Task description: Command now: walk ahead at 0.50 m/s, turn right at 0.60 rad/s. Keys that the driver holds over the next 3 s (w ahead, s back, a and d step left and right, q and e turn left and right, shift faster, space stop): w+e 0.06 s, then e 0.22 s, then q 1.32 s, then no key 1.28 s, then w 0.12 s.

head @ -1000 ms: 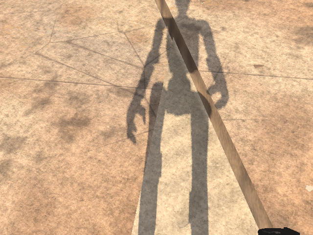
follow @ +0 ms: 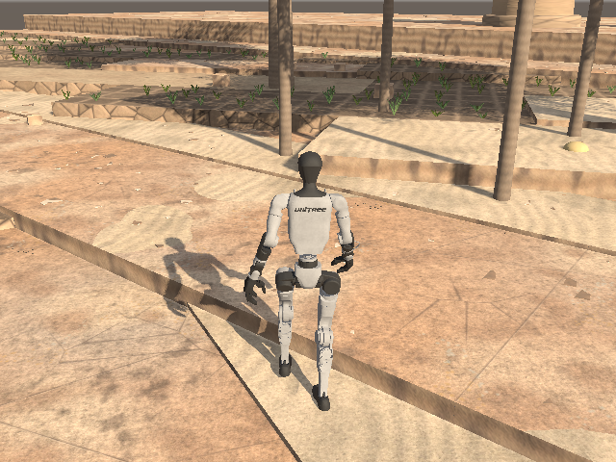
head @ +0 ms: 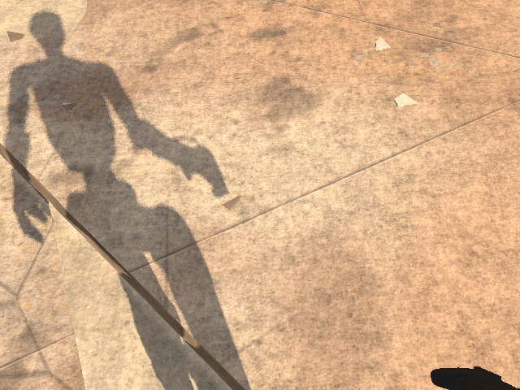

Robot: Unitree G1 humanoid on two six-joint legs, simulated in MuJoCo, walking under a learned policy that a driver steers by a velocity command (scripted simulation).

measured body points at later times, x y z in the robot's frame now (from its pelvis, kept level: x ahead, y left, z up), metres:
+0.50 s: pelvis +0.15 -0.02 +0.02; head +0.21 -0.02 +0.46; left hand +0.47 +0.06 -0.03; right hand +0.02 -0.23 -0.11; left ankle +0.15 +0.11 -0.73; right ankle +0.22 -0.17 -0.52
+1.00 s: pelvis +0.20 -0.09 +0.12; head +0.23 -0.11 +0.56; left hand +0.31 +0.17 +0.02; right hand +0.38 -0.35 +0.01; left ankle +0.19 +0.02 -0.48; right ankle +0.25 -0.17 -0.61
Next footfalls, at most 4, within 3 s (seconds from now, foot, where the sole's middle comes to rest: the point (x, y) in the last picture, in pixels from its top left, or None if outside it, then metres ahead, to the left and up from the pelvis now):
0.06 left None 0.19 0.11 -0.77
0.58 right None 0.29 -0.18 -0.64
1.38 left None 0.22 0.13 -0.77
1.90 right None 0.36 -0.08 -0.64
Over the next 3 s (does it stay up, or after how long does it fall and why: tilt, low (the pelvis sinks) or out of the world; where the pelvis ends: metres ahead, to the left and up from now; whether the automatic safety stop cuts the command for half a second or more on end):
stays up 0.27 -0.04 0.02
